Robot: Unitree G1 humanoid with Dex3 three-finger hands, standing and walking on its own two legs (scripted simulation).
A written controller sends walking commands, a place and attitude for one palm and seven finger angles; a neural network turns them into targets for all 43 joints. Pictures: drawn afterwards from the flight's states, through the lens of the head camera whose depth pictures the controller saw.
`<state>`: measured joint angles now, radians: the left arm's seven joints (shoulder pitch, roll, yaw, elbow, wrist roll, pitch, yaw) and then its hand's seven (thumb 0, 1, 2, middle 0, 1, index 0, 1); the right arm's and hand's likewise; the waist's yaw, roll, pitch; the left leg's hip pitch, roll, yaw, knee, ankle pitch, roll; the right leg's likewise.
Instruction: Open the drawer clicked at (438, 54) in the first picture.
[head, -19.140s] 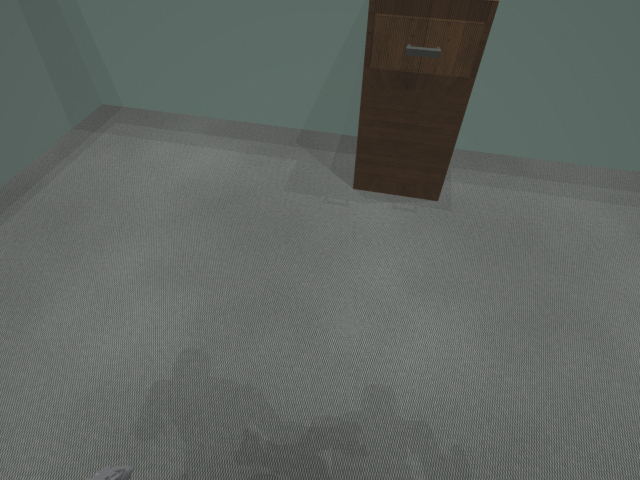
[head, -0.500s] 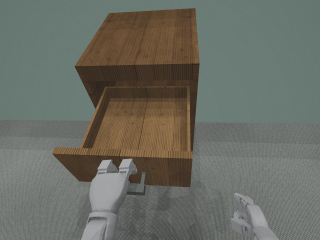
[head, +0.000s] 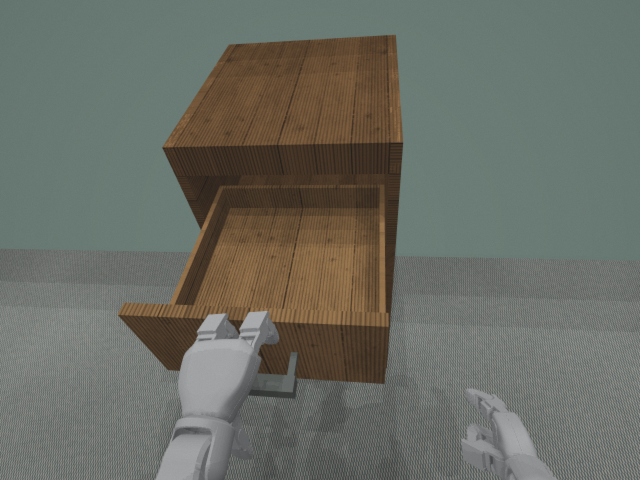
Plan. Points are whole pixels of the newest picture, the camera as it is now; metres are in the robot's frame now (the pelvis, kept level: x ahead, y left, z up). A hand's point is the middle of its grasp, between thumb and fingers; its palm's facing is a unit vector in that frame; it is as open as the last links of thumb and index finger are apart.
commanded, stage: lift the hand off the handle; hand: left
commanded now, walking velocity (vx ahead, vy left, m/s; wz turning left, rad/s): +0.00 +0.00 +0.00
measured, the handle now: (256, 370) +0.27 +0.14 -0.05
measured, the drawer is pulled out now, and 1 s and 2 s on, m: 0.30 0.30 0.30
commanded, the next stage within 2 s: draw the hand back to the body in 0.96 s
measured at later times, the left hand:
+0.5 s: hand (234, 355) +0.24 +0.14 +0.06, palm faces +0.10 -0.18 -0.98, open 13.7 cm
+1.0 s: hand (225, 335) +0.25 +0.14 +0.10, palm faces +0.11 -0.21 -0.97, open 13.8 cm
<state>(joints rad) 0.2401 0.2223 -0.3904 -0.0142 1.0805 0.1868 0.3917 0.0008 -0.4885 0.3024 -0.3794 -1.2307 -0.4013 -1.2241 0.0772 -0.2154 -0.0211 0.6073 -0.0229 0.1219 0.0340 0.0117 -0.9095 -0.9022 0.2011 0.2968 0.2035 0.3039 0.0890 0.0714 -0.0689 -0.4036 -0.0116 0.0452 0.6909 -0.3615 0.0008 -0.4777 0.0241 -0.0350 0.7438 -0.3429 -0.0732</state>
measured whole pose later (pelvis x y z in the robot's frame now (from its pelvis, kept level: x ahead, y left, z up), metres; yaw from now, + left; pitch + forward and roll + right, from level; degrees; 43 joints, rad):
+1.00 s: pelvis +0.01 +0.01 +0.02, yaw -2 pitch -1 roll +1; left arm 0.22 0.28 -0.38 -0.27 1.03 0.27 0.21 0.00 -0.49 0.30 -0.32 -1.20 -0.32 -1.20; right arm 0.02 -0.22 0.02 0.63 0.02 0.16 0.08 0.01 -0.91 -0.90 0.20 0.30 0.20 0.30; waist 0.11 0.10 -0.04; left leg -0.19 0.00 0.06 0.50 -0.30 0.01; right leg -0.27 0.04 -0.01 0.55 -0.27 -0.06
